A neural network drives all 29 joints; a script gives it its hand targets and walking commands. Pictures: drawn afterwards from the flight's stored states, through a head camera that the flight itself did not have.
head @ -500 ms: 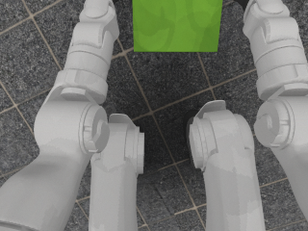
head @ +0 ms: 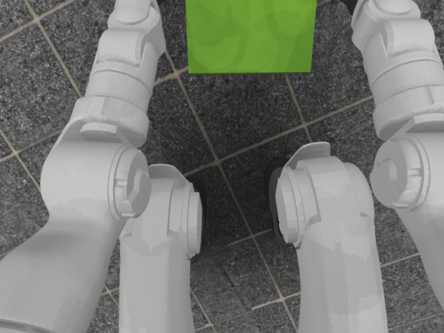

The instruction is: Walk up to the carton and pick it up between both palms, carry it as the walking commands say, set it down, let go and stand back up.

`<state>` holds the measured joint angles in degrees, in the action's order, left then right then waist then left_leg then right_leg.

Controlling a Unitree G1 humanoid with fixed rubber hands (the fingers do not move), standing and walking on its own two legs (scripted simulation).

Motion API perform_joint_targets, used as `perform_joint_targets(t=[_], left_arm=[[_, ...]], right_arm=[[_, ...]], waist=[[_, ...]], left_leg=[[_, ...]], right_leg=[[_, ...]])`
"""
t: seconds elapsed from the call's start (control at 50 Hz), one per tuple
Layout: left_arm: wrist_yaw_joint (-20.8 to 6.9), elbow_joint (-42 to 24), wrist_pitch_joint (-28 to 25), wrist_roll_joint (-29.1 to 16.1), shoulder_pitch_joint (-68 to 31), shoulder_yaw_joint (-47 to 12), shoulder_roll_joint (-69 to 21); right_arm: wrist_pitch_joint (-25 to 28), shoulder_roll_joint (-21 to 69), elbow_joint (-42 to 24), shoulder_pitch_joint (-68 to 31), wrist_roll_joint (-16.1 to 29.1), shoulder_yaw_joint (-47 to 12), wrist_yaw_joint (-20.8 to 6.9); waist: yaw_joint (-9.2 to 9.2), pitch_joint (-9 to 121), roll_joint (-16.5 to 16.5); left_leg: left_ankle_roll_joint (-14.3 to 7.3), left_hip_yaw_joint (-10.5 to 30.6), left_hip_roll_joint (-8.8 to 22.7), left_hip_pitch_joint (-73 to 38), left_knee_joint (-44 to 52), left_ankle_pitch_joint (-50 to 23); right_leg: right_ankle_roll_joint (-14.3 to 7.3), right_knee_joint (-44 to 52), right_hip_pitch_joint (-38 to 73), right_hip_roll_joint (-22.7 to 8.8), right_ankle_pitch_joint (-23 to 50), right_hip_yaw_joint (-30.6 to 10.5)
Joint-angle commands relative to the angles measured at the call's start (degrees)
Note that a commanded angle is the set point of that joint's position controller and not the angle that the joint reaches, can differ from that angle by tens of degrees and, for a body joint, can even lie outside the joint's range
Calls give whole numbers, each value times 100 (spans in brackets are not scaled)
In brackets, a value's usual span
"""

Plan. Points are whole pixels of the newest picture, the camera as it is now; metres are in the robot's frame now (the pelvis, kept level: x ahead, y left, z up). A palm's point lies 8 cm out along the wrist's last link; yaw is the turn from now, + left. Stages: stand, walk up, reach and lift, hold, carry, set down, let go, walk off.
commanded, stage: set down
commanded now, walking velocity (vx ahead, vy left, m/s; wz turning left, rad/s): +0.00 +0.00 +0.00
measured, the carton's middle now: (247, 3) +0.54 -0.08 -0.28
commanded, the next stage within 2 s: none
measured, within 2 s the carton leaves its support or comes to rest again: neither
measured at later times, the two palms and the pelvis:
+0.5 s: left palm out of the picture +0.55 +0.07 -0.19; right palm out of the picture +0.51 -0.22 -0.19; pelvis +0.00 +0.00 +0.00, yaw +0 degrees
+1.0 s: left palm out of the picture +0.55 +0.08 -0.19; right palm out of the picture +0.51 -0.25 -0.19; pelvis +0.00 -0.01 +0.00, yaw +0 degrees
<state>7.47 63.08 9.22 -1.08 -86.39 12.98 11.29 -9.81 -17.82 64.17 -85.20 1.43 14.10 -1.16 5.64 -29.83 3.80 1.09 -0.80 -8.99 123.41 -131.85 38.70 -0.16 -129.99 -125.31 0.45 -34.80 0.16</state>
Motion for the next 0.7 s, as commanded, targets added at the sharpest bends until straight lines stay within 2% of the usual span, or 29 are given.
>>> perform_joint_targets(t=[0.0, 0.26, 0.48, 0.58, 0.68], left_arm=[[-1384, -683, -192, -306, -2929, -1369, -4725], [-1421, -564, -225, -229, -2730, -1271, -4559], [-1348, -589, -279, -143, -2686, -1139, -4183], [-1217, -616, -335, -102, -2546, -1012, -3581], [-942, -588, -417, -58, -2352, -794, -2409]], right_arm=[[204, 4342, -691, -2701, 292, -1154, -1243], [225, 4258, -557, -2464, 229, -1077, -1265], [313, 3914, -523, -2397, 140, -895, -1161], [403, 3336, -483, -2263, 72, -700, -998], [542, 2173, -291, -2079, -61, -297, -659]], waist=[[424, 5158, 230], [408, 4826, 196], [415, 4820, 185], [418, 4908, 186], [438, 5048, 156]], left_leg=[[-122, 57, -175, -1510, 991, -1884], [-131, 58, -159, -1371, 929, -1852], [-93, 65, -129, -1495, 916, -1846], [-42, 40, -98, -1601, 911, -1881], [51, -12, -48, -1689, 925, -1900]], right_leg=[[-247, 857, 2342, 438, 2224, -96], [-251, 818, 2301, 440, 2211, -140], [-234, 798, 2360, 428, 2194, -144], [-203, 775, 2438, 399, 2237, -131], [-148, 769, 2578, 349, 2311, -121]])
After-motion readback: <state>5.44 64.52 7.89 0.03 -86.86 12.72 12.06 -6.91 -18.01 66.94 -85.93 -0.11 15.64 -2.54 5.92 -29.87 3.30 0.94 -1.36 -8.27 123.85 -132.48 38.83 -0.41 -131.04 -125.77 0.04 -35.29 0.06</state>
